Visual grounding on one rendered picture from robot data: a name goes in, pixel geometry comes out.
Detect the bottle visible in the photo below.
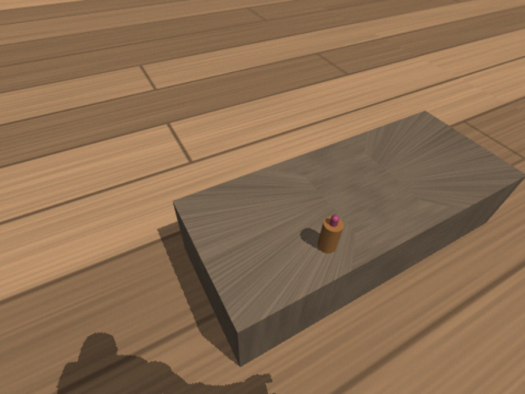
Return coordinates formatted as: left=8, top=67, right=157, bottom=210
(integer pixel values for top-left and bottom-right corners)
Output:
left=317, top=215, right=344, bottom=254

